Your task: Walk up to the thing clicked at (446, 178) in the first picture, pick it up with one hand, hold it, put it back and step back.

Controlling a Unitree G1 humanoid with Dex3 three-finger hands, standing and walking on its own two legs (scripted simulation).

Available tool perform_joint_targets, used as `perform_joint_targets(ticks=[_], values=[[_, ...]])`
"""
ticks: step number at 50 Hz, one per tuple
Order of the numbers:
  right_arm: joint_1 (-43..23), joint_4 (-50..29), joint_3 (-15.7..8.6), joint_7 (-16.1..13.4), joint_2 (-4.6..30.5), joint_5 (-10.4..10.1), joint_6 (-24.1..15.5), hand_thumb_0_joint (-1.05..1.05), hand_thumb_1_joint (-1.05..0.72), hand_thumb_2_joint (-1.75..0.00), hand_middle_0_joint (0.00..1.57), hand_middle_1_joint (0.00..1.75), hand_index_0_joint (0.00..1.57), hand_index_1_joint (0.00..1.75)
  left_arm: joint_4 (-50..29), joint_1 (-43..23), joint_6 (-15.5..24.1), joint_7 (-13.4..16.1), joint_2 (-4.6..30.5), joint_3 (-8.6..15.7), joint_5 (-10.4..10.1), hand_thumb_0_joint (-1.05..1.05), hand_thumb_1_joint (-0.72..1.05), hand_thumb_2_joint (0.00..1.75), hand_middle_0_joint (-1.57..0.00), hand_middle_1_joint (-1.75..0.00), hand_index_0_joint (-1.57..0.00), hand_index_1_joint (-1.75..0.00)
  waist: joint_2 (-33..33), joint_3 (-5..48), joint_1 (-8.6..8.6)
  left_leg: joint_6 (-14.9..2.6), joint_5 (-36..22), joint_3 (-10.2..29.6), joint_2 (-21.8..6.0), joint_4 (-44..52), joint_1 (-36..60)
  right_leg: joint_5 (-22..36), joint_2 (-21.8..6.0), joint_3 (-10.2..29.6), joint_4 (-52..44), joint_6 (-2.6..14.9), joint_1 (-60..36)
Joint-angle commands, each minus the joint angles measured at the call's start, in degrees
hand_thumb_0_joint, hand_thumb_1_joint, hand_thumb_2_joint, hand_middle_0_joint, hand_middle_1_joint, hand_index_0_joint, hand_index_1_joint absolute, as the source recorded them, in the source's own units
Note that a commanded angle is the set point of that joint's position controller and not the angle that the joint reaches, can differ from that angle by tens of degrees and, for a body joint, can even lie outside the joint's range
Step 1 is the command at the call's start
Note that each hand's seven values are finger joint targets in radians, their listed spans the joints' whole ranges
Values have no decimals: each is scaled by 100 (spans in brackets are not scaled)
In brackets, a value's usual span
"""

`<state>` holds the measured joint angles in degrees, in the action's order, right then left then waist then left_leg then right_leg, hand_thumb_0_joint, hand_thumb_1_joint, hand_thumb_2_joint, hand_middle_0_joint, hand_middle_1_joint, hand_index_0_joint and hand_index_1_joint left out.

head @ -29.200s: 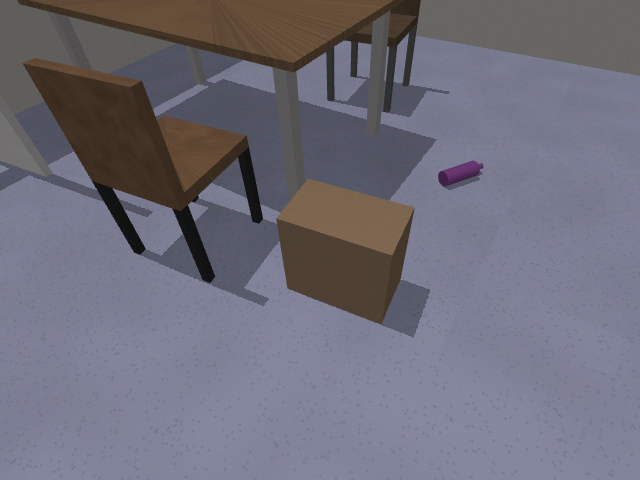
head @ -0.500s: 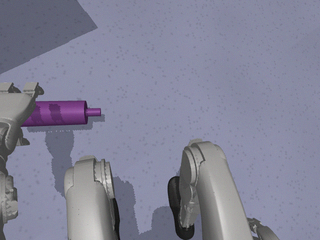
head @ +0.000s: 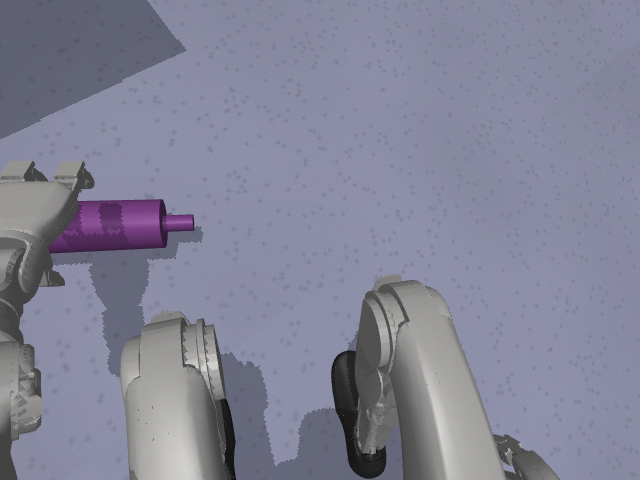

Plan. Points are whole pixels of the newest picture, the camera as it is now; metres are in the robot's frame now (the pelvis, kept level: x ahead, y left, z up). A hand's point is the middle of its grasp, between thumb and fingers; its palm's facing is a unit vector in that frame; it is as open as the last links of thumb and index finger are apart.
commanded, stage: approach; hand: left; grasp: from above
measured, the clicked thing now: (114, 225) +0.48 +0.27 -0.29
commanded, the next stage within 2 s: close in in 0.70 s
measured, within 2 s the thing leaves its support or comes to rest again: neither
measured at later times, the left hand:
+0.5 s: hand (54, 222) +0.46 +0.31 -0.18, palm faces -0.55 -0.01 -0.83, open 14.1 cm
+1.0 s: hand (55, 208) +0.47 +0.30 -0.16, palm faces -0.45 +0.02 -0.89, open 13.9 cm
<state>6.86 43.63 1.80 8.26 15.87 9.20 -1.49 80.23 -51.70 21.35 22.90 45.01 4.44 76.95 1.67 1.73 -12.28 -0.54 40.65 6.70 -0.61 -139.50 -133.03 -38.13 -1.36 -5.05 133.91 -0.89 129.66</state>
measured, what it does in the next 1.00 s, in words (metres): stands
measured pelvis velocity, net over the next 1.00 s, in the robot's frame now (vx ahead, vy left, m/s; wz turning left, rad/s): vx -0.01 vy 0.00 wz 0.00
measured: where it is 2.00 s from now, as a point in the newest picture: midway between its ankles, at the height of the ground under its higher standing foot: (291, 455)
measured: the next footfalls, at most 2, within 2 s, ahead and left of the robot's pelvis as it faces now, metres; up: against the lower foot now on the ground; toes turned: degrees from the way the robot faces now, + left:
none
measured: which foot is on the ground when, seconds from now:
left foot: down 0.00-1.00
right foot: down 0.00-1.00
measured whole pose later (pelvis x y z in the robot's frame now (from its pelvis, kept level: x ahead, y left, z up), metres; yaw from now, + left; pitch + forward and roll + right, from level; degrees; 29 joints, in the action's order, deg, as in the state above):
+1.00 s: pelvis -0.01 +0.00 +0.00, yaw +0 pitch +33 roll -8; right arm 4.5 41.5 5.5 7.7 15.9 8.9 -3.8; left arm 92.5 -63.2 13.3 25.3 46.3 0.2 77.8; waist 1.6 2.0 -16.5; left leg -1.4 38.5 6.3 -0.3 -139.1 -134.6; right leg -36.3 -1.3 -4.6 133.2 -1.6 130.6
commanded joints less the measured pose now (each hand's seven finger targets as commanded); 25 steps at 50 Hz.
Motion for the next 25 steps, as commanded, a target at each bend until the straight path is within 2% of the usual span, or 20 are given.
perform_joint_targets(ticks=[1, 3, 4, 5, 8, 9, 10, 11, 12, 14, 15, 16, 17, 19, 20, 21, 22, 23, 25], values=[[1299, 37, -385, -119, 1450, 40, -54, 0, -91, -90, 20, 30, 20, 30, -845, -2552, 44, 388, 1147, 5, -97, 0, -52, 97, -6, -105, -8, -103, -1750, 3845, -416, -132, -1008, -351, 159, 1389, 2999, 1004, 280, -357, -1353, 265, -1595], [1289, 77, -332, -139, 1473, 54, -76, 0, -91, -90, 20, 30, 20, 30, -596, -2658, -56, 519, 1252, 22, 18, 0, -53, 98, -6, -105, -7, -103, -1890, 3868, -374, -103, -1055, -349, 153, 1410, 3125, 1029, 295, -387, -1286, 282, -1490], [1322, 89, -301, -145, 1492, 60, -95, 0, -91, -90, 20, 30, 20, 30, -475, -2842, -114, 589, 1326, 53, 49, 0, -51, 97, -6, -106, -8, -104, -2003, 3867, -450, -98, -1094, -337, 154, 1421, 3132, 1064, 279, -412, -1239, 266, -1447], [1337, 79, -258, -138, 1485, 87, -111, 0, -91, -90, 20, 30, 20, 30, -227, -2733, -205, 619, 1212, -5, 110, 0, -52, 98, -6, -105, -8, -103, -1994, 3749, -482, -86, -1159, -330, 151, 1435, 3184, 1126, 275, -427, -1207, 264, -1421], [1332, 9, -129, -132, 1502, 85, -128, 0, -92, -90, 20, 30, 20, 30, 151, -2822, -471, 671, 1516, 96, 246, 0, -54, 100, -6, -105, -7, -104, -2117, 3625, -517, -114, -1154, -367, 161, 1453, 3004, 1167, 267, -428, -1195, 279, -1439], [1313, -39, -121, -137, 1539, 83, -134, 0, -91, -90, 20, 30, 20, 30, 203, -2793, -564, 670, 1602, 162, 222, 0, -54, 100, -6, -104, -7, -103, -2046, 3703, -472, -111, -1161, -349, 148, 1467, 3017, 1184, 251, -433, -1191, 286, -1443], [1253, -84, -94, -134, 1525, 60, -139, 0, -92, -90, 20, 30, 20, 30, 300, -2638, -654, 631, 1610, 121, 202, 0, -55, 100, -6, -105, -7, -104, -2104, 3730, -419, -125, -1165, -387, 155, 1456, 2973, 1209, 265, -411, -1193, 312, -1524], [1263, -122, -62, -137, 1562, 65, -126, 0, -92, -90, 20, 30, 20, 30, 221, -2554, -730, 610, 1735, 215, 158, 0, -54, 100, -6, -104, -7, -103, -2165, 3847, -371, -117, -1279, -395, 166, 1498, 3033, 1309, 244, -402, -1179, 297, -1622], [1242, -174, -44, -127, 1541, 27, -132, 0, -92, -90, 20, 30, 20, 30, 336, -2357, -824, 527, 1701, 149, 132, 0, -54, 99, -6, -105, -7, -104, -2176, 3780, -359, -122, -1305, -410, 166, 1491, 3009, 1346, 252, -391, -1154, 321, -1677], [1217, -259, -50, -128, 1573, -26, -104, 0, -91, -90, 20, 30, 20, 30, 67, -2139, -943, 373, 1998, 323, -8, 0, -54, 99, -6, -104, -7, -103, -2167, 4026, -185, -145, -1432, -453, 183, 1498, 2974, 1468, 235, -347, -1182, 302, -1953], [1260, -341, -35, -113, 1571, -35, -77, 0, -91, -90, 20, 30, 20, 30, 77, -1872, -1006, 258, 2036, 360, -74, 0, -54, 100, -6, -104, -7, -103, -2071, 4035, -186, -163, -1516, -478, 184, 1478, 2911, 1559, 228, -328, -1197, 279, -2170], [1256, -362, -56, -115, 1571, -71, -54, 0, -92, -90, 20, 30, 20, 30, -88, -1901, -1013, 146, 2084, 391, -202, 0, -55, 100, -6, -104, -7, -103, -1937, 4101, -181, -186, -1485, -486, 188, 1468, 2809, 1551, 222, -307, -1224, 258, -2285], [1227, -421, -66, -108, 1551, -98, -17, 0, -92, -90, 20, 30, 20, 30, -287, -1788, -1007, 21, 2115, 387, -271, 0, -55, 100, -6, -105, -7, -104, -1934, 4206, -107, -187, -1554, -499, 175, 1462, 2796, 1620, 239, -284, -1247, 251, -2453], [1312, -426, -90, -94, 1543, -115, 39, 0, -91, -90, 20, 30, 20, 30, -424, -1588, -959, -240, 2024, 381, -476, 0, -54, 99, -6, -105, -7, -104, -1723, 4177, -166, -217, -1602, -490, 171, 1409, 2691, 1697, 237, -250, -1320, 204, -2654], [1283, -562, -126, -91, 1593, -115, 44, 0, -92, -90, 20, 30, 20, 30, -522, -1413, -904, -367, 2059, 452, -556, 0, -54, 98, -6, -105, -7, -104, -1517, 4090, -205, -228, -1679, -463, 162, 1392, 2627, 1767, 239, -259, -1346, 187, -2731], [1378, -462, -115, -79, 1542, -122, 69, 0, -92, -90, 20, 30, 20, 30, -557, -1365, -849, -498, 1864, 329, -632, 0, -55, 99, -6, -106, -7, -104, -1469, 3986, -219, -233, -1591, -466, 165, 1389, 2520, 1704, 240, -233, -1373, 182, -2757], [1477, -368, -125, -65, 1540, -95, 96, 0, -92, -90, 20, 30, 20, 30, -692, -1427, -749, -596, 1734, 284, -696, 0, -55, 99, -6, -105, -7, -104, -1407, 3862, -304, -227, -1537, -450, 162, 1355, 2452, 1652, 233, -246, -1420, 175, -2719], [1413, -504, -151, -66, 1584, -73, 92, 0, -92, -90, 20, 30, 20, 30, -862, -1440, -625, -668, 1745, 341, -731, 0, -54, 98, -6, -106, -7, -105, -1367, 3895, -345, -219, -1598, -425, 144, 1324, 2483, 1705, 249, -267, -1434, 173, -2756], [1481, -463, -219, -72, 1656, -67, 113, 0, -91, -90, 20, 30, 20, 30, -1055, -1502, -301, -747, 1371, 179, -837, 0, -53, 97, -6, -107, -8, -105, -1301, 3764, -446, -166, -1453, -374, 145, 1219, 2395, 1484, 271, -337, -1484, 236, -2576]])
